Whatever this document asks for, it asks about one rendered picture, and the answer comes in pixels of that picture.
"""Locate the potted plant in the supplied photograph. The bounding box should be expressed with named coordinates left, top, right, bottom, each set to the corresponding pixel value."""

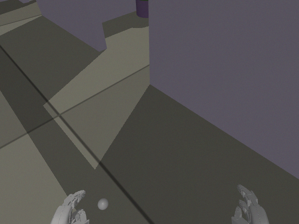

left=136, top=0, right=149, bottom=18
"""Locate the ball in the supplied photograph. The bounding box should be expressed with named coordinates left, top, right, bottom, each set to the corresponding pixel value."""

left=98, top=198, right=108, bottom=210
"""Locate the right robot hand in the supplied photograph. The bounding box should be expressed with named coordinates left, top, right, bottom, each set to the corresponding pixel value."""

left=231, top=184, right=269, bottom=224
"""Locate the left robot hand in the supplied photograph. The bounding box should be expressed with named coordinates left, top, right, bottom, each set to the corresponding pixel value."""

left=50, top=190, right=89, bottom=224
